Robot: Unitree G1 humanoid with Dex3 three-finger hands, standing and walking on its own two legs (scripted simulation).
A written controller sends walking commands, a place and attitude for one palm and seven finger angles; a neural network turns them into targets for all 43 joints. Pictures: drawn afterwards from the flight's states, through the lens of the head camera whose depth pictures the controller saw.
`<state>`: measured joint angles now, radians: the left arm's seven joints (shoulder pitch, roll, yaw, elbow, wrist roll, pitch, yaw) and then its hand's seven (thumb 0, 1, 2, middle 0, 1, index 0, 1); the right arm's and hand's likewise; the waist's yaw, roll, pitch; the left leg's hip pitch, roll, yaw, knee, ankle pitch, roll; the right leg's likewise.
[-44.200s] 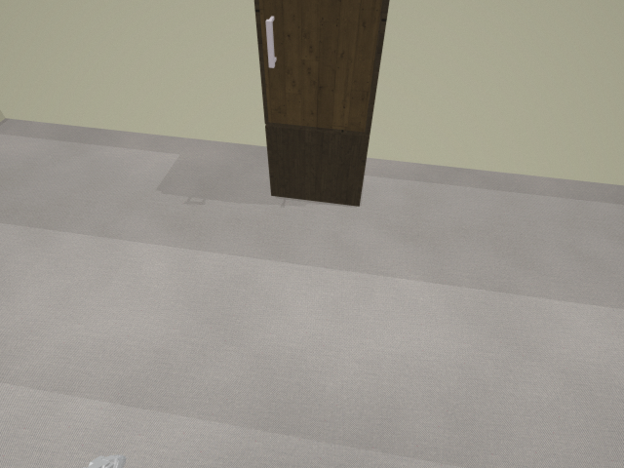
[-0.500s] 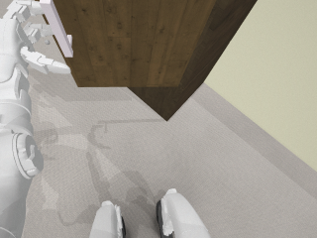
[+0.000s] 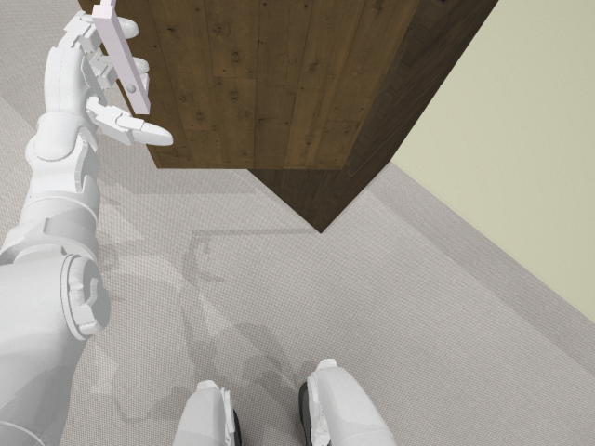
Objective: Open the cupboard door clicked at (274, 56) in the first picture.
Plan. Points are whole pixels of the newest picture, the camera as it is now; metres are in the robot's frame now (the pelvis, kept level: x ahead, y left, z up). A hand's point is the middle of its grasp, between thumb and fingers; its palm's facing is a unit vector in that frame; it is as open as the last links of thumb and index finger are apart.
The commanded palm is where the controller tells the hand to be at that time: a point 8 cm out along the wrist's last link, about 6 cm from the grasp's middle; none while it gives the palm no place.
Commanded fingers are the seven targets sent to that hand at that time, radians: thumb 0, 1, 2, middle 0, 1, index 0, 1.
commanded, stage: slide the fingers in behind the handle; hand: left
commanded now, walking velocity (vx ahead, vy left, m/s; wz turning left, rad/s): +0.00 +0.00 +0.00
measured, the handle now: (127, 55) +0.60 +0.15 +0.07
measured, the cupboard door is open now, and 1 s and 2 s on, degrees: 46 46 61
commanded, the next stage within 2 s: close the thumb around the handle in 0.64 s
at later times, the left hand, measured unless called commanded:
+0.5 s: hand (147, 92) +0.54 +0.13 +0.07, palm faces -0.07 -1.00 -0.03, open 14.0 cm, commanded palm +0.53 +0.17 +0.07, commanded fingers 0.00 -0.50 0.30 -0.30 -1.20 -0.30 -1.20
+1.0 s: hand (146, 89) +0.55 +0.13 +0.07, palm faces -0.06 -1.00 -0.02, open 12.1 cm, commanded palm +0.53 +0.17 +0.07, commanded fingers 0.00 0.28 0.64 -0.36 -1.28 -0.36 -1.28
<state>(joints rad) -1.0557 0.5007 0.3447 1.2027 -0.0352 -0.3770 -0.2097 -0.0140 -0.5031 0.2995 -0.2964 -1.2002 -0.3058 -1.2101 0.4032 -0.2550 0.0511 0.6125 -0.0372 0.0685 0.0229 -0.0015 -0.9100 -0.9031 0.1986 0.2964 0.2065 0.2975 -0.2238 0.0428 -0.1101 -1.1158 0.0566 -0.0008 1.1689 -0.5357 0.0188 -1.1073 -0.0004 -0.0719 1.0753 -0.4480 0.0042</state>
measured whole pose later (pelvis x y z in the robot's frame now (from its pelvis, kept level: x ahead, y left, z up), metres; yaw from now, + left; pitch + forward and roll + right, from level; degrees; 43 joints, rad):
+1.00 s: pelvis +0.00 -0.01 +0.00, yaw +0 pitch +27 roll -3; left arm -1.05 0.47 0.35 1.22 -0.03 -0.40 -0.17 -0.01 -0.21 0.43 -0.32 -1.23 -0.32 -1.23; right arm 0.40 -0.26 0.05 0.61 -0.04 0.06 0.02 0.00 -0.91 -0.90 0.20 0.30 0.21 0.30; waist -0.23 0.04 -0.11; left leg -1.10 0.06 0.00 1.16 -0.53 0.01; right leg -1.10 0.00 -0.06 1.08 -0.45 0.00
